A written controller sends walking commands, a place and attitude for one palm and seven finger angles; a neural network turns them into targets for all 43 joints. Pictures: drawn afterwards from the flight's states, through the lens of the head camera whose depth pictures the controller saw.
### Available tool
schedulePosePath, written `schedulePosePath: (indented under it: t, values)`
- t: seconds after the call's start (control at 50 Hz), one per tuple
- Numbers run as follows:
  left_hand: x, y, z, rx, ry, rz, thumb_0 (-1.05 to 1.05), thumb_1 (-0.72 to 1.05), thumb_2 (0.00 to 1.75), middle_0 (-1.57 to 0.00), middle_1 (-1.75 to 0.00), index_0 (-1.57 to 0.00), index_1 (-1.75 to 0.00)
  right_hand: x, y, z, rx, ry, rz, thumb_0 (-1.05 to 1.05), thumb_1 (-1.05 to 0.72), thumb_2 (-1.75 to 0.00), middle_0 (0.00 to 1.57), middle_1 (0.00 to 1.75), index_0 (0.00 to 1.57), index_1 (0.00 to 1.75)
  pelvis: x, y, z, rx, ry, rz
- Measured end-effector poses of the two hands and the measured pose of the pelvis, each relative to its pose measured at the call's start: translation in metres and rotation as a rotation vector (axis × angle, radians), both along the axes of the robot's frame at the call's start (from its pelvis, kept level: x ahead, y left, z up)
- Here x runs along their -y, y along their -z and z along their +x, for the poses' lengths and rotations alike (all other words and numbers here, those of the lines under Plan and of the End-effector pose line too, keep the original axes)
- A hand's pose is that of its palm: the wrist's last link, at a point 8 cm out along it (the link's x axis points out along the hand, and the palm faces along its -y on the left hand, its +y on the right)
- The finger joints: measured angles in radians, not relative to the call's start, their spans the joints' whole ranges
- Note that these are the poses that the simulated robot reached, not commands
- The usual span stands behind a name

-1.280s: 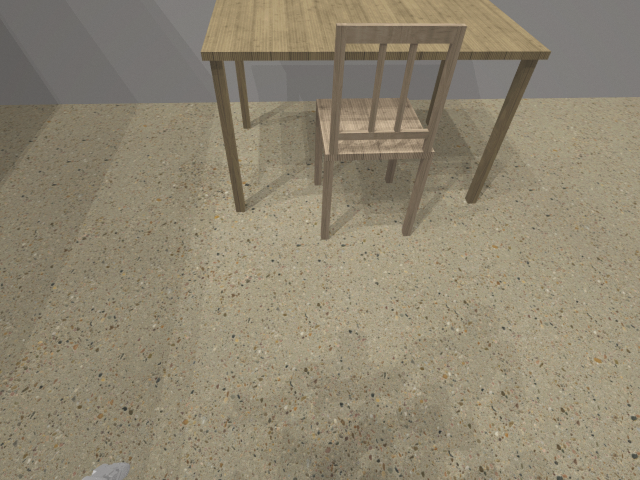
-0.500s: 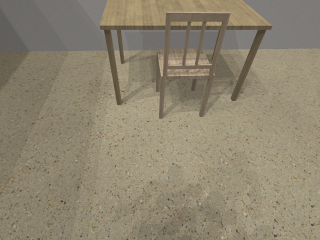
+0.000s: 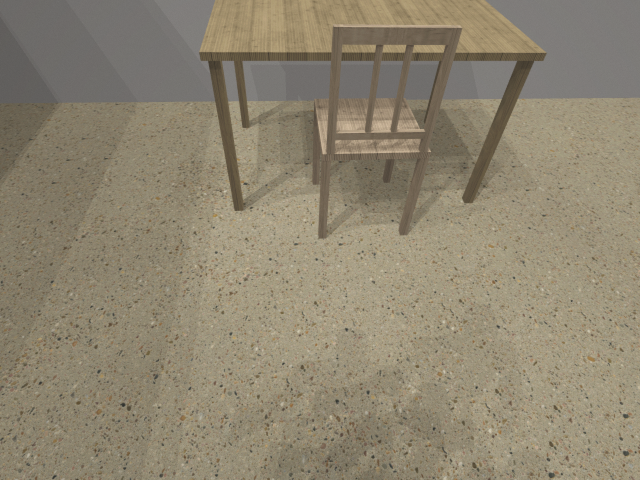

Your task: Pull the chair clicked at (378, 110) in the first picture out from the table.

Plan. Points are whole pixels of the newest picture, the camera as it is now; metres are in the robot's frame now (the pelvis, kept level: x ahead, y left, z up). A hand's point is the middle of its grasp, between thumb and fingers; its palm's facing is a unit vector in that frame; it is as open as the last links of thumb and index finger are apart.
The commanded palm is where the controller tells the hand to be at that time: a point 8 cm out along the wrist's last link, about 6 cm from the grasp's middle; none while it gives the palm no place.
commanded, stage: look at it before walking up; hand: left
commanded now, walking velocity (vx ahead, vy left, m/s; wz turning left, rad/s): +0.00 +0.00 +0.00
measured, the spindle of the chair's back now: (373, 91) +1.23 -0.10 -0.10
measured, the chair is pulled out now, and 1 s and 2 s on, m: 0.00 0.00 0.00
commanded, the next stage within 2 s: walk to a spot facing it in 0.16 s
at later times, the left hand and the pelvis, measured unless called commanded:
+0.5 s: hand out of the picture +0.06 +0.22 -0.17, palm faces -0.08 -0.95 -0.29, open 7.4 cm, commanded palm none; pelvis +0.00 +0.00 -0.01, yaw -5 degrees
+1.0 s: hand out of the picture +0.06 +0.14 -0.16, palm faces -0.24 -0.95 -0.21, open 7.4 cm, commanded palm none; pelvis +0.05 -0.05 +0.00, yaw -19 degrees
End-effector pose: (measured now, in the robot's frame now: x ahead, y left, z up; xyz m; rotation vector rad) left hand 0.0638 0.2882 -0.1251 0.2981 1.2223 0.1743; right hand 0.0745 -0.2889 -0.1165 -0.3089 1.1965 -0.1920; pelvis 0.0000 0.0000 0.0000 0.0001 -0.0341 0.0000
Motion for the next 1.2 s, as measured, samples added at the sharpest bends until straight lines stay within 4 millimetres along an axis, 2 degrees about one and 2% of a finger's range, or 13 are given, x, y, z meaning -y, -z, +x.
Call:
schedulePosePath:
  t: [0.24, 0.4, 0.48, 0.58, 0.7, 0.74, 0.78, 0.88, 0.98, 1.08, 1.2]
  values:
    - [0.000, -0.001, 0.000, -0.001, -0.004, 0.003, 0.00, 0.90, 0.90, -0.20, -0.30, -0.20, -0.30, 0.001, -0.001, 0.006, 0.003, -0.004, -0.002, 0.00, -0.91, -0.90, 0.20, 0.30, 0.20, 0.30, 0.001, -0.001, 0.002, 0.002, -0.001, -0.001]
    - [0.004, 0.003, -0.001, -0.027, 0.002, 0.002, 0.00, 0.90, 0.90, -0.20, -0.30, -0.20, -0.30, -0.001, 0.002, 0.002, 0.009, 0.022, 0.000, 0.00, -0.91, -0.90, 0.20, 0.30, 0.20, 0.30, 0.002, 0.001, 0.001, -0.005, 0.033, 0.000]
    - [0.015, 0.011, -0.004, -0.065, 0.028, -0.020, 0.00, 0.90, 0.90, -0.20, -0.30, -0.20, -0.30, -0.009, 0.010, -0.011, 0.015, 0.070, 0.024, 0.00, -0.91, -0.90, 0.20, 0.30, 0.20, 0.30, 0.002, 0.006, -0.003, -0.010, 0.074, 0.005]
    - [0.037, 0.021, -0.004, -0.096, 0.071, -0.044, 0.00, 0.90, 0.90, -0.20, -0.30, -0.20, -0.30, -0.015, 0.026, -0.037, 0.005, 0.142, 0.073, 0.00, -0.91, -0.90, 0.20, 0.30, 0.20, 0.30, 0.010, 0.014, -0.010, -0.008, 0.139, 0.032]
    - [0.071, 0.024, -0.001, -0.078, 0.120, -0.046, 0.00, 0.90, 0.90, -0.20, -0.30, -0.20, -0.30, -0.001, 0.055, -0.066, -0.021, 0.225, 0.135, 0.00, -0.91, -0.90, 0.20, 0.30, 0.20, 0.30, 0.032, 0.029, -0.008, -0.011, 0.213, 0.023]
    - [0.080, 0.021, -0.005, -0.071, 0.111, -0.047, 0.00, 0.90, 0.90, -0.20, -0.30, -0.20, -0.30, 0.004, 0.055, -0.070, -0.044, 0.232, 0.142, 0.00, -0.91, -0.90, 0.20, 0.30, 0.20, 0.30, 0.037, 0.026, -0.005, -0.010, 0.213, 0.013]
    - [0.088, 0.015, -0.010, -0.084, 0.104, -0.055, 0.00, 0.90, 0.90, -0.20, -0.30, -0.20, -0.30, 0.008, 0.046, -0.068, -0.043, 0.238, 0.148, 0.01, -0.91, -0.90, 0.20, 0.30, 0.20, 0.30, 0.042, 0.018, 0.000, -0.015, 0.230, 0.016]
    - [0.102, 0.002, -0.015, -0.163, 0.136, -0.076, 0.00, 0.90, 0.90, -0.20, -0.30, -0.20, -0.30, 0.022, 0.023, -0.048, 0.032, 0.283, 0.137, 0.01, -0.91, -0.90, 0.20, 0.30, 0.20, 0.30, 0.049, 0.001, 0.019, -0.037, 0.285, 0.034]
    - [0.105, 0.000, 0.002, -0.207, 0.162, -0.084, 0.00, 0.90, 0.90, -0.20, -0.30, -0.20, -0.30, 0.031, 0.013, -0.019, 0.082, 0.322, 0.112, 0.01, -0.91, -0.90, 0.20, 0.30, 0.20, 0.30, 0.050, -0.002, 0.045, -0.054, 0.332, 0.025]
    - [0.099, 0.006, 0.036, -0.221, 0.178, -0.088, 0.00, 0.90, 0.90, -0.20, -0.30, -0.20, -0.30, 0.027, 0.009, 0.025, 0.111, 0.336, 0.097, 0.01, -0.91, -0.90, 0.20, 0.30, 0.20, 0.30, 0.044, 0.001, 0.082, -0.065, 0.373, 0.007]
    - [0.082, 0.026, 0.099, -0.259, 0.219, -0.094, 0.00, 0.90, 0.90, -0.20, -0.30, -0.20, -0.30, 0.012, 0.003, 0.105, 0.205, 0.341, 0.077, 0.01, -0.91, -0.90, 0.20, 0.30, 0.20, 0.30, 0.030, 0.012, 0.143, -0.070, 0.442, -0.007]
